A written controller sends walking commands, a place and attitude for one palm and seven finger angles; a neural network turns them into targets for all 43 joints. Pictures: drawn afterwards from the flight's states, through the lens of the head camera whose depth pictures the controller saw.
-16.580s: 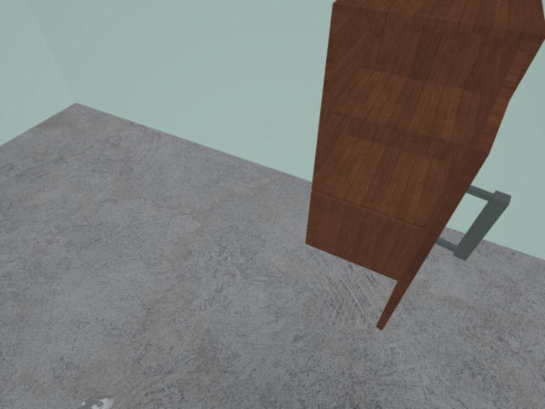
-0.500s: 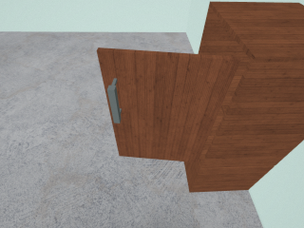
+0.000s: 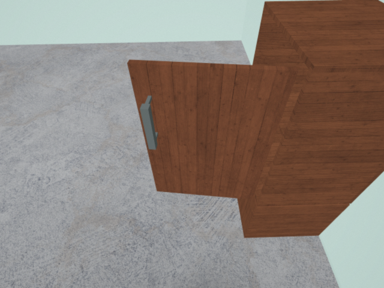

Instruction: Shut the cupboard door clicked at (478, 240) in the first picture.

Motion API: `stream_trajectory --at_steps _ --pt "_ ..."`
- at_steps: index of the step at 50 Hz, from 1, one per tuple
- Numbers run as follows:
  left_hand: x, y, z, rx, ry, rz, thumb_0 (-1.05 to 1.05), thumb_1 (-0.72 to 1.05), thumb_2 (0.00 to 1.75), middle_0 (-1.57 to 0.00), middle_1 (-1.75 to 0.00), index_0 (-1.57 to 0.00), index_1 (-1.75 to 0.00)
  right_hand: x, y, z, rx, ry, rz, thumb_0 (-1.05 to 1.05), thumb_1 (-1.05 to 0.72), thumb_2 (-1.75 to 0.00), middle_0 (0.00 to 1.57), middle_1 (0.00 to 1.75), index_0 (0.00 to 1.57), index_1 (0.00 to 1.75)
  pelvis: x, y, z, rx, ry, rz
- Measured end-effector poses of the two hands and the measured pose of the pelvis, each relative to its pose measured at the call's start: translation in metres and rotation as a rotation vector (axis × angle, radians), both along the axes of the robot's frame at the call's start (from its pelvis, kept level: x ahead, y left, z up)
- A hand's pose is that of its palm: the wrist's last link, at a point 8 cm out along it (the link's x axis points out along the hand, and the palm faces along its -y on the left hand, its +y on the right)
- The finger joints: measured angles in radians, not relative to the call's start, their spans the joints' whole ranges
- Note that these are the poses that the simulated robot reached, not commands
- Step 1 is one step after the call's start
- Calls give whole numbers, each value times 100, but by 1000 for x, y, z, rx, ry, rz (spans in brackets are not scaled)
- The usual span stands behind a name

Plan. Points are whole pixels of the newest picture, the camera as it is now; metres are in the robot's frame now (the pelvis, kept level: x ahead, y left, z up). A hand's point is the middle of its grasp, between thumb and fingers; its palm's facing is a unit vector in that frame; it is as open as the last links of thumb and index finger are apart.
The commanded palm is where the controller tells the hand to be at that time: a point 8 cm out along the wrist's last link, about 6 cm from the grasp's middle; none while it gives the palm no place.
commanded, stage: come to a stop and stand still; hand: left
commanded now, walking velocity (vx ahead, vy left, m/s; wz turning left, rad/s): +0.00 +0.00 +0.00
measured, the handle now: (151, 123) +0.53 +0.15 +0.03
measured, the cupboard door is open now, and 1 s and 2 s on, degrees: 82 82 82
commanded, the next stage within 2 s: look again from close up in 0.50 s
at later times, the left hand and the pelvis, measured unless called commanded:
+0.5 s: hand out of the picture +0.07 +0.20 -0.16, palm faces -0.02 -0.96 -0.29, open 7.4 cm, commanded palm none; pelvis +0.02 -0.02 +0.01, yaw +1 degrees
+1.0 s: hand out of the picture +0.06 +0.19 -0.16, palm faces +0.00 -0.97 -0.25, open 7.4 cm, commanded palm none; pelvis +0.03 -0.02 +0.01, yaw +1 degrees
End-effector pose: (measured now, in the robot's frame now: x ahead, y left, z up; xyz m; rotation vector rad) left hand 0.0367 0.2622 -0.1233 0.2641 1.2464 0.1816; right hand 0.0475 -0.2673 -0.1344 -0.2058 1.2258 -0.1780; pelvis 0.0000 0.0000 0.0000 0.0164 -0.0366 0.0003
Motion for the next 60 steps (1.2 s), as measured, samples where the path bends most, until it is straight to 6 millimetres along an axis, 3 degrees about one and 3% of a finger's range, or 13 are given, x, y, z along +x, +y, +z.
stream_trajectory --at_steps 11,30,44,60 --pt "5 -7 1 1 17 -3 1 91 90 -20 -30 -20 -30 -11 -22 4 -24 64 -5 0 -91 -90 20 30 20 29 4 -12 3 -3 6 8" --pt "34 -20 2 -12 -4 -7 1 91 90 -20 -30 -20 -30 11 -10 1 18 75 9 0 -91 -90 20 30 20 30 20 -19 7 -9 5 11" --pt "24 -27 -5 -39 38 18 1 91 90 -20 -30 -20 -30 21 -5 4 10 81 11 0 -91 -90 20 30 20 29 30 -18 8 -13 4 11" --pt "13 -28 -10 -59 79 37 1 91 90 -20 -30 -20 -30 15 9 3 22 108 0 0 -91 -90 20 30 20 29 36 -12 9 -16 3 9"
